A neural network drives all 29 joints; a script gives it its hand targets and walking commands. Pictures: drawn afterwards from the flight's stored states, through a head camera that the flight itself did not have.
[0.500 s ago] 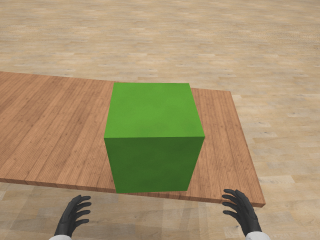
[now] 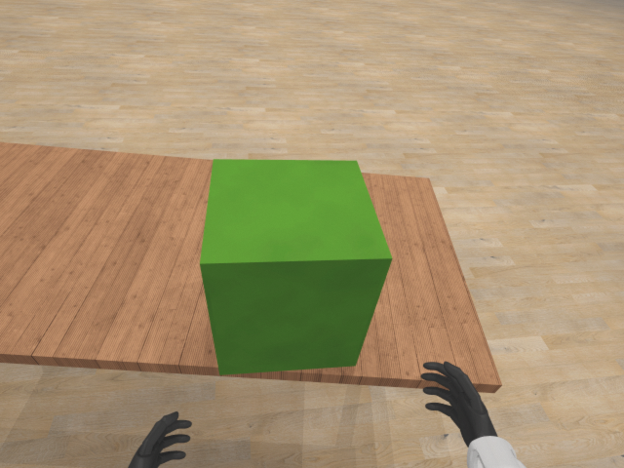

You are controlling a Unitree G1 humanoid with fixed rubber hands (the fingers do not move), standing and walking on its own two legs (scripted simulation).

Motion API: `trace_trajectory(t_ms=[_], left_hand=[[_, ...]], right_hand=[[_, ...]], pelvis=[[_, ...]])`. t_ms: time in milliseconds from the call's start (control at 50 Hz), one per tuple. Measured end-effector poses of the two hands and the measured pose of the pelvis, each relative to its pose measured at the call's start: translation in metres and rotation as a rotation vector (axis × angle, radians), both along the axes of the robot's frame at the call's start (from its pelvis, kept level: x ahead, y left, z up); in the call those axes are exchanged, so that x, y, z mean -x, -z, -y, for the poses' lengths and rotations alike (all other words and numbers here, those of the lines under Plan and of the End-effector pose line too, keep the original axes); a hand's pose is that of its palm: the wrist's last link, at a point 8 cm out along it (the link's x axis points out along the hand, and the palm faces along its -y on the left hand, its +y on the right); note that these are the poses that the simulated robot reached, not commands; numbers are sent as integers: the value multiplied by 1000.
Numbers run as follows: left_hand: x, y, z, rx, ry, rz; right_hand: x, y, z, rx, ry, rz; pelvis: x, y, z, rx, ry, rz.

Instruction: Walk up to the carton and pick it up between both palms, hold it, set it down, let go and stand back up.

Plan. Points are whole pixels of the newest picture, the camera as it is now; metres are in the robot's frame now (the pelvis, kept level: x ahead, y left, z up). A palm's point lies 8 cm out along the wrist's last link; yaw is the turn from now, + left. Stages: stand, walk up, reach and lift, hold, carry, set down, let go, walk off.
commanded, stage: let go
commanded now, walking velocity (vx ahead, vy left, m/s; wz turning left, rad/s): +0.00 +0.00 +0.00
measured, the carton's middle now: (288, 268) +0.41 +0.03 +0.05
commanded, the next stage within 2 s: stand in 0.40 s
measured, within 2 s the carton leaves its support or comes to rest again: neither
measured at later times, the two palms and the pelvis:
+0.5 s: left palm out of the picture +0.14 +0.22 -0.09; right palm (476, 440) +0.19 -0.22 -0.04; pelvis -0.02 +0.00 +0.00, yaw +0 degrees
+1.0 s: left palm out of the picture +0.09 +0.23 -0.13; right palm out of the picture +0.07 -0.22 -0.13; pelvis +0.00 +0.01 -0.01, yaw +1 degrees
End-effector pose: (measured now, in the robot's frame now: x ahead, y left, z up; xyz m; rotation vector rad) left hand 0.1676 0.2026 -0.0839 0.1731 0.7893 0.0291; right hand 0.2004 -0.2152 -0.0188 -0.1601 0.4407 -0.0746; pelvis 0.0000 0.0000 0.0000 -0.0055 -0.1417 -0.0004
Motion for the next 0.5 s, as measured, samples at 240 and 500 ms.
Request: trace_trajectory(t_ms=[240,500], left_hand=[[14,1,-9,-28,-23,-27],[29,5,-14,-7,-20,-2]], right_hand=[[2,2,1,9,-9,-3],[13,16,6,81,-30,-93]], pelvis=[[10,2,-4,-1,1,23],[17,5,-3,0,-2,-51]])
